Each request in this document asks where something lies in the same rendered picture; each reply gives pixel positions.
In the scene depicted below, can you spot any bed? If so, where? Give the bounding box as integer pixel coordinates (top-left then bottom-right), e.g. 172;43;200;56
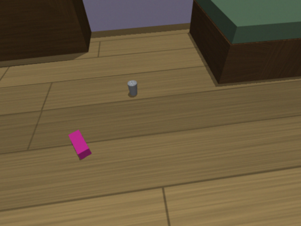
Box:
190;0;301;84

